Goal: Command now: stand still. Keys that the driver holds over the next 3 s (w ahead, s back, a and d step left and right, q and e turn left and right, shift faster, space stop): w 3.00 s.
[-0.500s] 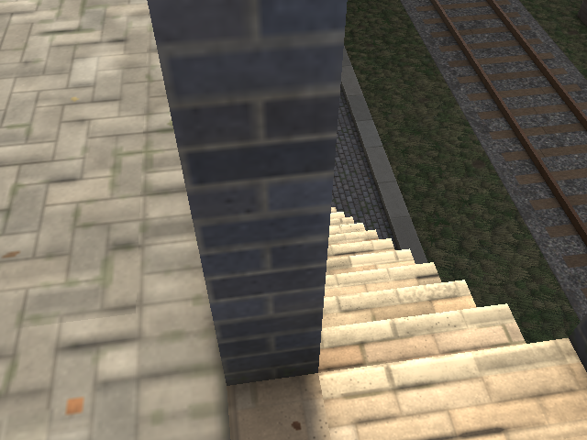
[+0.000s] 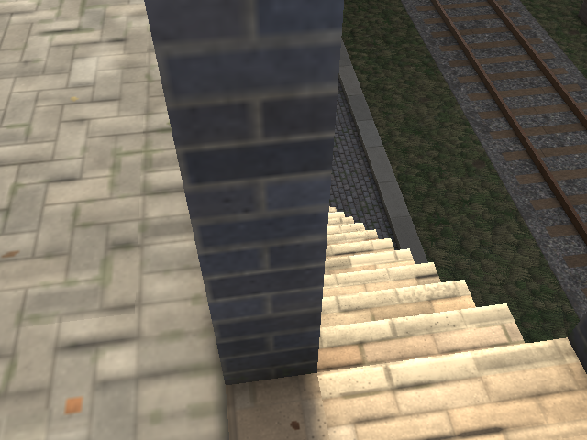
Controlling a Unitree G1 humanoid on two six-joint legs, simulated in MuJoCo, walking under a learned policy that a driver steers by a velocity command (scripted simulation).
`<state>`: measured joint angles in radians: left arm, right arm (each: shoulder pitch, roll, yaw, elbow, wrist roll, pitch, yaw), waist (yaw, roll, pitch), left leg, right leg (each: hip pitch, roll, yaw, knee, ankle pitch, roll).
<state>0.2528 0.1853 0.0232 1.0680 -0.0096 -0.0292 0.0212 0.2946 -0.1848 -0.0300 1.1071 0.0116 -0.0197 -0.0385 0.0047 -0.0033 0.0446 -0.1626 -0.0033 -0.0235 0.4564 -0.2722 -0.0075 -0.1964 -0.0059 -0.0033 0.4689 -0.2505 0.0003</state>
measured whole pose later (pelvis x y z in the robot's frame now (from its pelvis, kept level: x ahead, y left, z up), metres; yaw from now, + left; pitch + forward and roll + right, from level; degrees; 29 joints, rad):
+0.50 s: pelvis +0.00 +0.00 +0.00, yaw +0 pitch -1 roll +0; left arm 0.26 0.19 0.03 1.05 -0.01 -0.03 0.03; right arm 0.30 -0.19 -0.04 1.10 0.01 -0.02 -0.05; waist 0.00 0.00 0.04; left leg -0.18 0.00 -0.03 0.47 -0.28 -0.01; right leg -0.21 0.00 -0.01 0.49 -0.26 -0.01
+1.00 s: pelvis +0.00 -0.01 +0.00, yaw +0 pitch -1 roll +0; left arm 0.26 0.19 0.03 1.04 -0.01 -0.04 0.02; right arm 0.31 -0.18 -0.04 1.09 0.01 -0.02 -0.05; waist 0.00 0.00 0.04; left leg -0.19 0.01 -0.03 0.48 -0.28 -0.02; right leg -0.22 0.00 -0.01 0.49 -0.26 -0.01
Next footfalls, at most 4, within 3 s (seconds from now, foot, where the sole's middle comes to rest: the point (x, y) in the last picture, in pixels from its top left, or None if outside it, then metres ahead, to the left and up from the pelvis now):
none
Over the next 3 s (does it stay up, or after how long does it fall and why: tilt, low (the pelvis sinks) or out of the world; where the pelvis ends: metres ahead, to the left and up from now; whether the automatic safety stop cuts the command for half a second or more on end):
stays up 0.00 -0.02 0.00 its command is cut before an obstacle from the start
